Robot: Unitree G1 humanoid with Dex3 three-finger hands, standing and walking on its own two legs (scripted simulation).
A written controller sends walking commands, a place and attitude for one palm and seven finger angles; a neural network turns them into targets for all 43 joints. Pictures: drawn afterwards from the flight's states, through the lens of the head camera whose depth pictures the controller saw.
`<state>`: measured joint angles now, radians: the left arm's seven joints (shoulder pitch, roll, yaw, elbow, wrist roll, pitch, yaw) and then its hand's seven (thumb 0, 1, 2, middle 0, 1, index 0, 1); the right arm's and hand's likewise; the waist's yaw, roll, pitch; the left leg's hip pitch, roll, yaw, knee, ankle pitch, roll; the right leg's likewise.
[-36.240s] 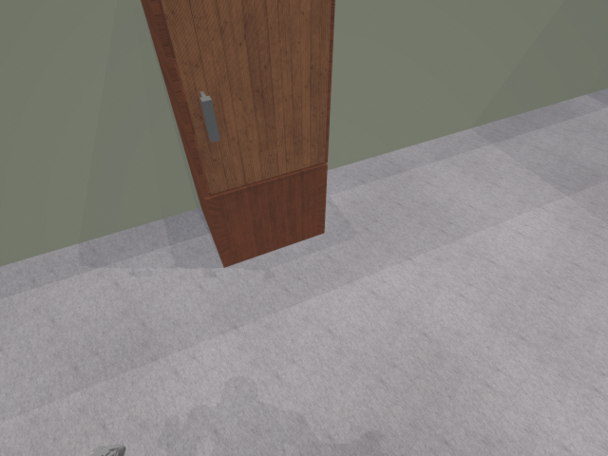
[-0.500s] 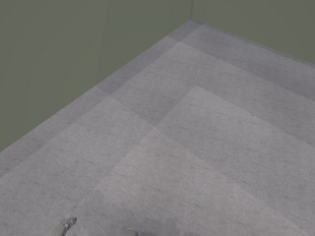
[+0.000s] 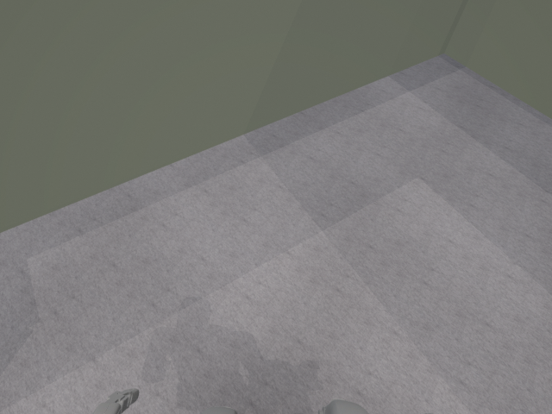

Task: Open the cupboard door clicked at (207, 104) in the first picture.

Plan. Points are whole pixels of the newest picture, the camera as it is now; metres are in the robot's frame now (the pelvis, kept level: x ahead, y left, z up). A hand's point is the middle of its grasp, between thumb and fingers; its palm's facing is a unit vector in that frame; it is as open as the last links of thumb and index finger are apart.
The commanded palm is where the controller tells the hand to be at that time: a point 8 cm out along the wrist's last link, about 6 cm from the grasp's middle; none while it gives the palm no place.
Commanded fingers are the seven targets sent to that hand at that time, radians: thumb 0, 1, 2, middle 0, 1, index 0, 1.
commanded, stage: turn to face it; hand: left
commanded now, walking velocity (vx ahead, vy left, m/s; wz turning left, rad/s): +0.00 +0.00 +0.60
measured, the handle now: out of the picture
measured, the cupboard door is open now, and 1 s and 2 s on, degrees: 40 40 40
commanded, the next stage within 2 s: take the last steps up to it in 1.94 s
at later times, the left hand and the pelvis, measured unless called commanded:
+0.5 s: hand out of the picture +0.02 +0.20 -0.17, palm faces +0.34 -0.91 -0.24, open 7.4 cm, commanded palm none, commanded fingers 0.00 0.90 0.90 -0.20 -0.30 -0.20 -0.30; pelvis +0.01 -0.03 +0.00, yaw +19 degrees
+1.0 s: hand out of the picture -0.05 +0.15 -0.18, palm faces +0.62 -0.75 -0.23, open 7.4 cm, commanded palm none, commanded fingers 0.00 0.90 0.90 -0.20 -0.30 -0.20 -0.30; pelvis +0.02 -0.05 -0.01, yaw +38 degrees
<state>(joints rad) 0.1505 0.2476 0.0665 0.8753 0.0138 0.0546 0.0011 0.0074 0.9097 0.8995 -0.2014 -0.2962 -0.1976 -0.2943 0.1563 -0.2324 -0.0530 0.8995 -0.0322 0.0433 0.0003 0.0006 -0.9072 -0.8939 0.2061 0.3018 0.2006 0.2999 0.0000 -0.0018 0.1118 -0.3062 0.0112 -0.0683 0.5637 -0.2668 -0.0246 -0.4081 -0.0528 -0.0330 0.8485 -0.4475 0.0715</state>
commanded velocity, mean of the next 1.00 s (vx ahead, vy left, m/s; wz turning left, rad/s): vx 0.00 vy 0.00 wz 0.60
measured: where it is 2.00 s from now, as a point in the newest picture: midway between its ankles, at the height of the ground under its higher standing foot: outside the picture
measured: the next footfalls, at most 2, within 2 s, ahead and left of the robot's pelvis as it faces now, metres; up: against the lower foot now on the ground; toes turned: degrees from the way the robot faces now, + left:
right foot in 0.06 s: +0.06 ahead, -0.14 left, +0.00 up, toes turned +0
left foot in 0.34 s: +0.01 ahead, +0.11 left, +0.00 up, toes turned +17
